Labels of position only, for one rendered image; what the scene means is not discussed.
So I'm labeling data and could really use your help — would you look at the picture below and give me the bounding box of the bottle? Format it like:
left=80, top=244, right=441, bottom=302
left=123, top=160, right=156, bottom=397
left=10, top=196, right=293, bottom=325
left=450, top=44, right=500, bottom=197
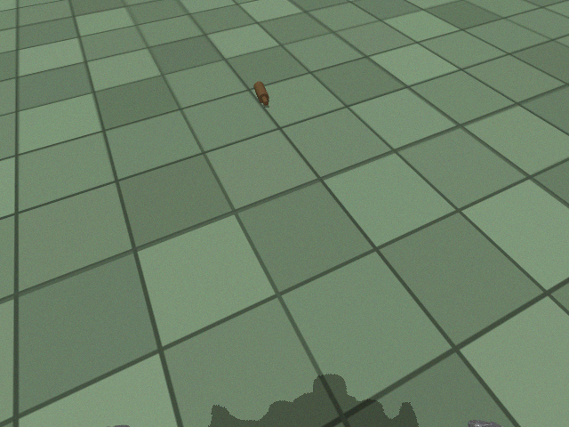
left=254, top=81, right=269, bottom=106

